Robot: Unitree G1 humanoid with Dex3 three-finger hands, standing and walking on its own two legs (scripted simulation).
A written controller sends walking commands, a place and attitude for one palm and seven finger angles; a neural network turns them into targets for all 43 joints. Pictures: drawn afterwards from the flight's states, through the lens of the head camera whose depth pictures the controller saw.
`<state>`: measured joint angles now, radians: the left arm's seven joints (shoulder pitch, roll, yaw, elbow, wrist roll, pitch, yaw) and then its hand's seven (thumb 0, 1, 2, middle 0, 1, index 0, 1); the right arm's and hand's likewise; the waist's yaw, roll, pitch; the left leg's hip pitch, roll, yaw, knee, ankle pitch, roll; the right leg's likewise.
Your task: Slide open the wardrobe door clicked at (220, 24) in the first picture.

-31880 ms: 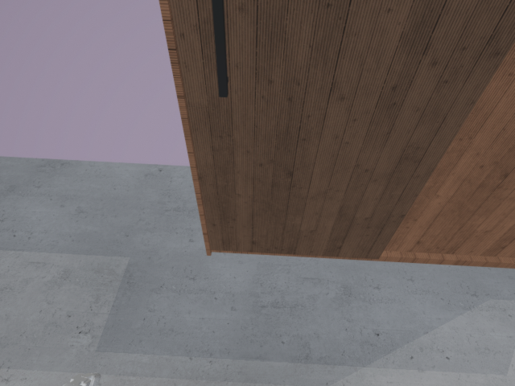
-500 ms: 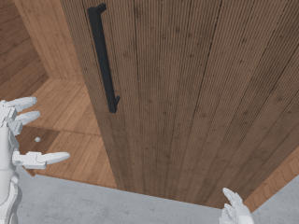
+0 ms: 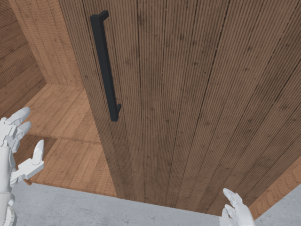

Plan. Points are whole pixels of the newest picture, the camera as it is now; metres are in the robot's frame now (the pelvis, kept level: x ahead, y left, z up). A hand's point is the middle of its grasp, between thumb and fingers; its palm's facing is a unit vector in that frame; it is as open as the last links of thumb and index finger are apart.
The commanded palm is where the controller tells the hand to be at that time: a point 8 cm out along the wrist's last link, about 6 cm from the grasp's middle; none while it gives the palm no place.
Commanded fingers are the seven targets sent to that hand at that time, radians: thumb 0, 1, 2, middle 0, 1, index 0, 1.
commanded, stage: draw the hand back to the body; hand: left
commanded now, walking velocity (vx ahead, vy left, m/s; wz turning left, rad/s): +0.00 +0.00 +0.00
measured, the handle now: (110, 74) +0.42 +0.17 +0.22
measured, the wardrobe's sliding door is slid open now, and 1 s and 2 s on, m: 0.64 0.64 0.64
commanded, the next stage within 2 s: step back with the hand held close in 0.34 s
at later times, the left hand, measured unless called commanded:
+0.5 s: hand (38, 159) +0.18 +0.26 +0.16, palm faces +0.47 -0.81 -0.36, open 7.4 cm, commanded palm +0.14 +0.29 +0.17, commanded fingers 0.00 0.90 0.90 -0.20 -0.30 -0.20 -0.30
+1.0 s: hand (15, 178) +0.14 +0.29 +0.15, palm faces +0.41 -0.79 -0.46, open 7.4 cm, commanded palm +0.08 +0.32 +0.17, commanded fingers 0.00 0.90 0.90 -0.20 -0.30 -0.20 -0.30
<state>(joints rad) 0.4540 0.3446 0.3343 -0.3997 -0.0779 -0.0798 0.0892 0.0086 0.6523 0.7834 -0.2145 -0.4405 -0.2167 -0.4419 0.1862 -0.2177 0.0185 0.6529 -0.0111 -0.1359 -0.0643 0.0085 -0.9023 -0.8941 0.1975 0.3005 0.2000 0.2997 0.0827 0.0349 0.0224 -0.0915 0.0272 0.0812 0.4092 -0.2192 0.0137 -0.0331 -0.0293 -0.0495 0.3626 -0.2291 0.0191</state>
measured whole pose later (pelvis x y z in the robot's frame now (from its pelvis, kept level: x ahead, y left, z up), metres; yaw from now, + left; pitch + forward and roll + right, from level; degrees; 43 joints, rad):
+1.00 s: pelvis -0.06 +0.02 -0.01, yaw -1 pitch -1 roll -1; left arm 0.51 0.41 0.43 -0.47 -0.04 -0.20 0.13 0.02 0.89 0.90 -0.21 -0.30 -0.21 -0.30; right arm 0.21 -0.22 0.00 0.54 0.01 -0.06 -0.08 0.01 -0.90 -0.89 0.20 0.30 0.20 0.30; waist 0.01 0.00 0.03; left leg -0.36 0.02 0.10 0.55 -0.18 0.06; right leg -0.31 -0.04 -0.02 0.50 -0.18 0.04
